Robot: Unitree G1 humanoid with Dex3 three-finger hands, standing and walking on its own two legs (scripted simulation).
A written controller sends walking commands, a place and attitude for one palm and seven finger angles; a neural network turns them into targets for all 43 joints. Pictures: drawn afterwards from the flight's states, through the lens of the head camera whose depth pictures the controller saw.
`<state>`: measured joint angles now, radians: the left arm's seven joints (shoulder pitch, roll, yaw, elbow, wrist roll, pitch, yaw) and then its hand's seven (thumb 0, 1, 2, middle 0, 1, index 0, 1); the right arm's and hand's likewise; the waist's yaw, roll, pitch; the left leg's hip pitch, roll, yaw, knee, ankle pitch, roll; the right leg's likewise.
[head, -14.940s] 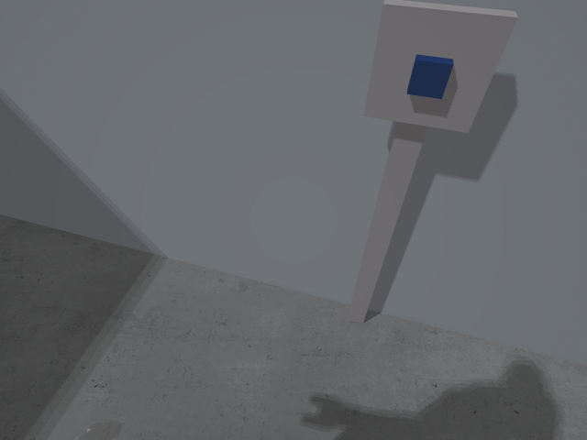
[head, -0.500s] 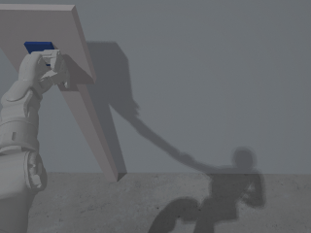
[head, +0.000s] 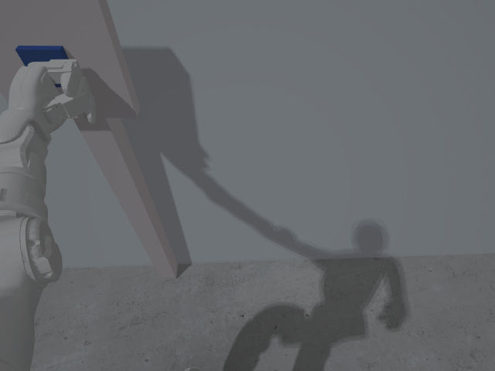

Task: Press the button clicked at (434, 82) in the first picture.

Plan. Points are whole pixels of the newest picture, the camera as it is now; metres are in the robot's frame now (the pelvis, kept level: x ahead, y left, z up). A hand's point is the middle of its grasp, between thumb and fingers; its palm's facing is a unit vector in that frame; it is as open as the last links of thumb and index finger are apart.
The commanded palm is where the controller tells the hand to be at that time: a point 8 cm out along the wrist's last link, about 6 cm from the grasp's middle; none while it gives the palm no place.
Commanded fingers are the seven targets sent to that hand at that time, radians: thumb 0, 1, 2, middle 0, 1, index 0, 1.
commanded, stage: pull the fist back off the button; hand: left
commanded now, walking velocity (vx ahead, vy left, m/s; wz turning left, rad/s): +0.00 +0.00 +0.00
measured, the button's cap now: (52, 63) +0.53 +0.26 +0.22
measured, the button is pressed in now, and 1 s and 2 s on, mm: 12 0 0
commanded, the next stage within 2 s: draw the hand back to the body in 0.96 s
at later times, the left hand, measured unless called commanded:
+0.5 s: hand (80, 107) +0.46 +0.22 +0.19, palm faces -0.05 -1.00 +0.03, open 3.1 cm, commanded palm +0.42 +0.29 +0.19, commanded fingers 0.00 0.90 0.90 -1.30 -1.50 -1.30 -1.50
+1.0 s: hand (56, 150) +0.38 +0.23 +0.18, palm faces +0.00 -1.00 +0.00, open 3.1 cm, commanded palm +0.37 +0.28 +0.19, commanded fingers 0.00 0.90 0.90 -1.30 -1.50 -1.30 -1.50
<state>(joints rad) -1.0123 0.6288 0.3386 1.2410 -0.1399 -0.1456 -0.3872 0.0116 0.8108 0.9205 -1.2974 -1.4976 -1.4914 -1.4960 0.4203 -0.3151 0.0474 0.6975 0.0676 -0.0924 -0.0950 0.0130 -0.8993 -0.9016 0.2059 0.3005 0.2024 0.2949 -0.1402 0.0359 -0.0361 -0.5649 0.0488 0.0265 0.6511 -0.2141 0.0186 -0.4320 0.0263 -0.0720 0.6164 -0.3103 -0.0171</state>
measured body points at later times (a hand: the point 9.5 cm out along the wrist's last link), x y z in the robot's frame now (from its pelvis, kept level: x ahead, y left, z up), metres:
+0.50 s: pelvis +0.02 +0.01 +0.01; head +0.03 +0.00 +0.46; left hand +0.46 +0.27 +0.19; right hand +0.09 -0.26 -0.10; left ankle +0.07 +0.11 -0.72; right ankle +0.00 -0.11 -0.72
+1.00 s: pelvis +0.04 +0.00 +0.01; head +0.03 -0.02 +0.46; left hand +0.38 +0.28 +0.19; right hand +0.24 -0.23 -0.06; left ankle +0.07 +0.11 -0.72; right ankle +0.00 -0.11 -0.72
